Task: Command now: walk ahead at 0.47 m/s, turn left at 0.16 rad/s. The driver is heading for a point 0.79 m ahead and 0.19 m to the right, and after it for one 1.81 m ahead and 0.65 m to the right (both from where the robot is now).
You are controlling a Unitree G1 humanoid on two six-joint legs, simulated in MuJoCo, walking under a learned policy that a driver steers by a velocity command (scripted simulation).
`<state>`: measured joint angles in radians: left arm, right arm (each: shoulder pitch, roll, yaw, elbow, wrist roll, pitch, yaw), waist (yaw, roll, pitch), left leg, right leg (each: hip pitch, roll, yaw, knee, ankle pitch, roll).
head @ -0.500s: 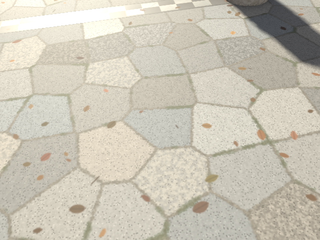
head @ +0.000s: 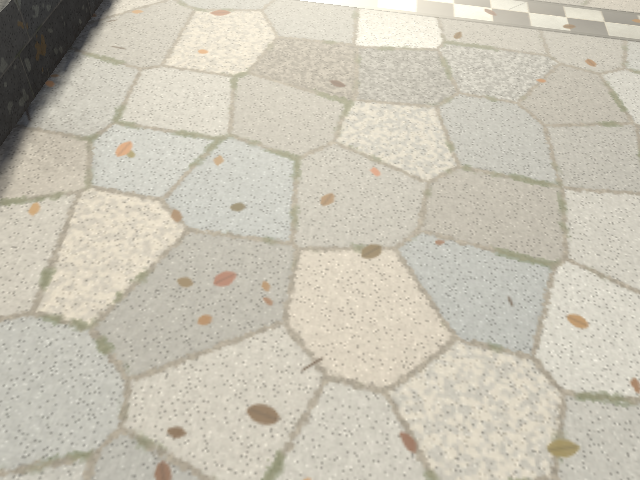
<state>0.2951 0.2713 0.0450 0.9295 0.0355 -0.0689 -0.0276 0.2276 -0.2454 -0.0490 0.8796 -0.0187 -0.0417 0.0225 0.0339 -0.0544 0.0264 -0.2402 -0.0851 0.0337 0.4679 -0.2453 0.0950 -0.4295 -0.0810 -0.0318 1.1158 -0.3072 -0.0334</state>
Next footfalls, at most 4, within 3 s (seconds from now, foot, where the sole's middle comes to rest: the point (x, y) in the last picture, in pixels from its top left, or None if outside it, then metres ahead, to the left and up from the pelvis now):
0.40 right None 0.35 -0.04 -0.77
0.86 left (296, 383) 0.69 0.06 -0.77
1.38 right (445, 362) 0.77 -0.28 -0.77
1.92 left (438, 250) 1.11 -0.30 -0.77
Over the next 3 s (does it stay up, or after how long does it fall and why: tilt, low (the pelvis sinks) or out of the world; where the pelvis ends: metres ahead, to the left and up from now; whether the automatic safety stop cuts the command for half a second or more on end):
stays up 1.50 -0.49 -0.01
